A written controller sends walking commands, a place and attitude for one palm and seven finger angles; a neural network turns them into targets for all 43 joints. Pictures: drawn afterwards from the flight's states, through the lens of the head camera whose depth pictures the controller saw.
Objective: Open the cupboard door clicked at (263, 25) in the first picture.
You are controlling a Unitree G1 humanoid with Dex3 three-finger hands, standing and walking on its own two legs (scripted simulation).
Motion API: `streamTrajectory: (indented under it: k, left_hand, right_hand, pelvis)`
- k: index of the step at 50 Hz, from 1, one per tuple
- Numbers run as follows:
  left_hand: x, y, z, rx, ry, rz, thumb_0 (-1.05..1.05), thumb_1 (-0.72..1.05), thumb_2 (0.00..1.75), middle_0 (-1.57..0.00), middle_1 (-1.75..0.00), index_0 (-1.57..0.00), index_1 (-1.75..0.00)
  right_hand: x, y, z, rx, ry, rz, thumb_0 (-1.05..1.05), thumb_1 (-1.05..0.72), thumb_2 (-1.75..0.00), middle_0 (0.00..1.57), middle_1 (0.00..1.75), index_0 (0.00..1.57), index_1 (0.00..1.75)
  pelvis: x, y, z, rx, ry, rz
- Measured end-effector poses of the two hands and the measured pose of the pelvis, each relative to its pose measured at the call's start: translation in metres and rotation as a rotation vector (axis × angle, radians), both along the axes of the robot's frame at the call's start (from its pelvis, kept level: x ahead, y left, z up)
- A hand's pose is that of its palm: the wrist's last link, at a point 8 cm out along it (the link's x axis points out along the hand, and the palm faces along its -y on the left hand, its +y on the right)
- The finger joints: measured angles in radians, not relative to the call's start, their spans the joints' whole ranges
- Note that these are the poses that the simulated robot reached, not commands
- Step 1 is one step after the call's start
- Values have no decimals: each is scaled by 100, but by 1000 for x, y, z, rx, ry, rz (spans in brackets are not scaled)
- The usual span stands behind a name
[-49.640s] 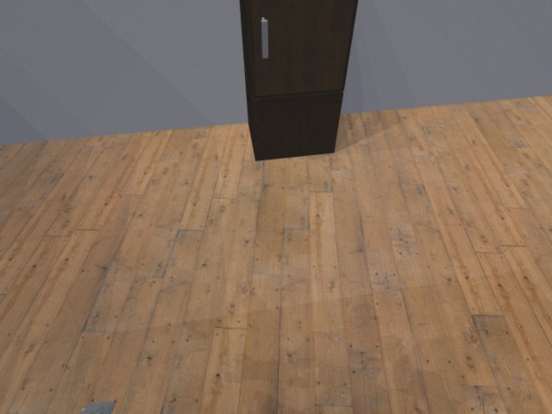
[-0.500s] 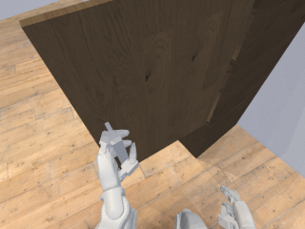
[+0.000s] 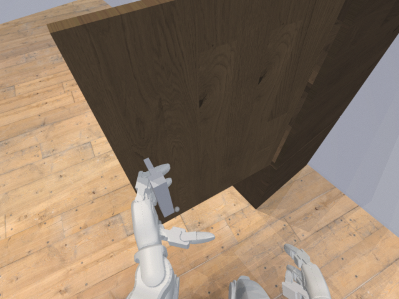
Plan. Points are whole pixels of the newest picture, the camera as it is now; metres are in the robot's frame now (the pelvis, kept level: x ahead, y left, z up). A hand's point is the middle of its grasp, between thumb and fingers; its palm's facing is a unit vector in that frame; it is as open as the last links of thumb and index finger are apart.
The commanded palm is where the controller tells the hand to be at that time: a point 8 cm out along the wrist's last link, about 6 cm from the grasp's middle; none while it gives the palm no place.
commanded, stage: open thumb and fingers to let go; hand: left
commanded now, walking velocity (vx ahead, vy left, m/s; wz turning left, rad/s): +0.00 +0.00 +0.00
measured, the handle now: (158, 188) +0.33 +0.10 +0.03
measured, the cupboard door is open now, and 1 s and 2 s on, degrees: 81 84 84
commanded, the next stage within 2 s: slide the hand sideways off the handle in 0.14 s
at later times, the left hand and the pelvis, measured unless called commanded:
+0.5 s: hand (175, 238) +0.23 +0.06 +0.03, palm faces -0.20 -0.98 +0.03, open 16.0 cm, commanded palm +0.22 +0.10 +0.03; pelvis -0.01 +0.02 -0.01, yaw +0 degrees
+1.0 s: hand (152, 250) +0.21 +0.10 +0.03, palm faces -0.10 -0.99 +0.00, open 16.1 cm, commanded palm +0.18 +0.15 +0.03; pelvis -0.01 +0.02 -0.02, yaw -1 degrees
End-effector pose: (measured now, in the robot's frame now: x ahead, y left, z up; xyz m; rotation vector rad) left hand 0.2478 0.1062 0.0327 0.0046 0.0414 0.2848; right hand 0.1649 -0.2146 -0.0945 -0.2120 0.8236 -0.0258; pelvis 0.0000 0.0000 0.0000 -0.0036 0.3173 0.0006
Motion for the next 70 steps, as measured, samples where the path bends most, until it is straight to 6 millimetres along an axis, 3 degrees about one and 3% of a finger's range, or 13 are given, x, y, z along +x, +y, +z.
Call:
streamTrajectory:
  k: [14, 21, 26, 38, 60, 70]
  left_hand:
    - [-5, 4, 0, 12, -2, -44, -2, -50, 30, -41, -66, -41, -70]
    - [-19, 14, 0, 21, -19, -443, -2, -50, 30, -27, -46, -22, -48]
    - [-28, 7, 0, -41, -15, -478, -2, -51, 30, -19, -37, -20, -39]
    - [-32, 11, 0, -18, -20, -451, -2, -50, 30, -21, -35, -22, -35]
    - [-70, 66, 0, 2, 10, -374, -2, -50, 30, -15, -30, -17, -31]
    - [-79, 85, -2, 7, 21, -377, -2, -50, 30, -15, -30, -16, -31]
  right_hand:
    - [7, 15, 2, 11, -29, 28, 2, -90, -90, 21, 30, 20, 30]
    - [1, 12, 1, 16, -53, -2, 2, -90, -90, 21, 30, 20, 30]
    - [-4, 11, 3, 10, -78, -31, 2, -90, -90, 21, 30, 20, 30]
    - [-11, 20, 2, 28, -59, -38, 2, -90, -90, 20, 30, 20, 30]
    - [13, 0, 2, -11, -111, -51, 2, -90, -90, 21, 30, 20, 30]
    - [15, 0, -1, -17, -124, -75, 2, -90, -90, 21, 30, 20, 30]
  pelvis:
    - [-4, 8, -2, -9, -5, 4]
    - [-10, 14, -8, -14, -14, 12]
    - [-13, 21, -11, -13, -16, 0]
    - [-15, 23, -15, -9, -14, -17]
    - [-7, 12, -23, -16, 7, -9]
    - [-9, 11, -28, -23, 10, -9]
